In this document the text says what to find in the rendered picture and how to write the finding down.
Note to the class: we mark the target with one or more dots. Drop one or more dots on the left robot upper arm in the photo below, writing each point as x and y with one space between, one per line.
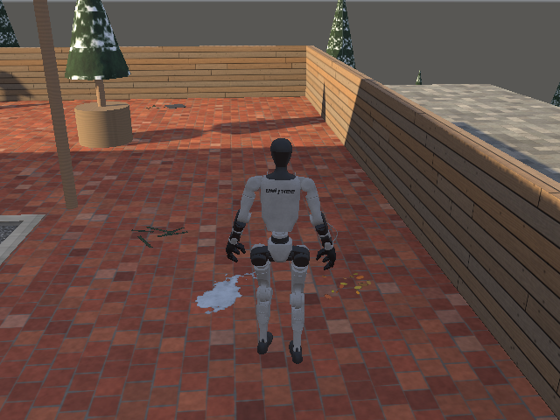
248 196

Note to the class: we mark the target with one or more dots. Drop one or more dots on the left robot hand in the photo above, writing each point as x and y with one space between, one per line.
234 248

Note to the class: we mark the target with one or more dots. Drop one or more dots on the left robot shin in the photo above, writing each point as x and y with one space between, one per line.
263 315

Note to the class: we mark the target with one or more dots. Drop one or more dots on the right robot hand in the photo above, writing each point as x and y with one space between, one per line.
331 255

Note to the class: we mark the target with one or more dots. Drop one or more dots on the right robot upper arm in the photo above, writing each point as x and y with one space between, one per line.
312 197

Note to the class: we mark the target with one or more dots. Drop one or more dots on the right robot thigh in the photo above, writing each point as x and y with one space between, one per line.
299 267

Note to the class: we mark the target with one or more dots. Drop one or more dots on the robot right forearm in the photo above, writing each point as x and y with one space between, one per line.
324 234

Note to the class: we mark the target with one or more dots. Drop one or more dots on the robot left forearm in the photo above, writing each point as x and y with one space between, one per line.
236 230

